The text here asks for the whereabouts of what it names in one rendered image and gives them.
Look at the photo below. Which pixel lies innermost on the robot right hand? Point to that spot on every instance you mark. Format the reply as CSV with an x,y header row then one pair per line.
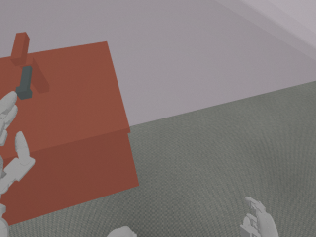
x,y
263,224

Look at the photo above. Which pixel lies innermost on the counter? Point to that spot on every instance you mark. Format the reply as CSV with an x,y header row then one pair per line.
x,y
75,126

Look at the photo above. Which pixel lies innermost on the robot left hand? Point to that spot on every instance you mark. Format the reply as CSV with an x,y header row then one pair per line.
x,y
18,167

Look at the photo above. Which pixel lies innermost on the tap lever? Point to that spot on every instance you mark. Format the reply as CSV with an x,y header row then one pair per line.
x,y
23,91

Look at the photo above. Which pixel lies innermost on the left robot thigh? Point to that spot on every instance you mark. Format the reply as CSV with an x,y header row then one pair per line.
x,y
122,232

